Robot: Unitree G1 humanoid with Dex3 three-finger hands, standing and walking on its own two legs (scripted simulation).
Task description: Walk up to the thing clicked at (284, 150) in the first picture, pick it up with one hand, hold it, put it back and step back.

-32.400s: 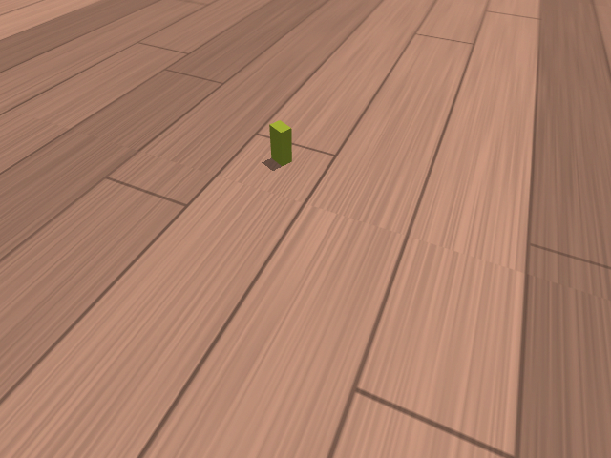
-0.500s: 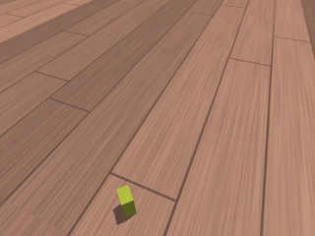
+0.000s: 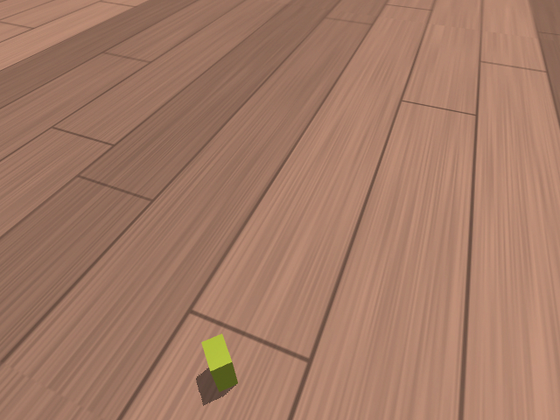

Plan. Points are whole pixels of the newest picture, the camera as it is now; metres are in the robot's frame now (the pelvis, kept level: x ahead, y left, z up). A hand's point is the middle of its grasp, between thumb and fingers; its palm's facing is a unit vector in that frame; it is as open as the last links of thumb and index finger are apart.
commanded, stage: stand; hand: left
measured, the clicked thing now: (220, 363) +0.44 +0.20 -0.68
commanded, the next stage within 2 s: step back in 0.56 s
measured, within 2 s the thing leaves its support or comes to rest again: neither
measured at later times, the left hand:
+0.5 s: hand out of the picture +0.07 +0.25 -0.16, palm faces +0.00 -0.94 -0.35, open 7.4 cm
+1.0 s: hand out of the picture +0.09 +0.31 -0.18, palm faces +0.01 -0.94 -0.34, open 7.4 cm
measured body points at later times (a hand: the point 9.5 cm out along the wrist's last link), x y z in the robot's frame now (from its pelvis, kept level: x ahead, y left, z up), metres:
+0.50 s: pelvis +0.00 +0.00 +0.00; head +0.00 -0.01 +0.45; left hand +0.07 +0.30 -0.13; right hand +0.07 -0.30 -0.14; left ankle +0.02 +0.13 -0.75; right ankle -0.01 -0.12 -0.75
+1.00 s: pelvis -0.06 +0.05 -0.02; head +0.03 +0.08 +0.42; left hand +0.09 +0.36 -0.16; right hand +0.01 -0.26 -0.13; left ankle -0.05 +0.14 -0.75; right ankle -0.06 -0.10 -0.69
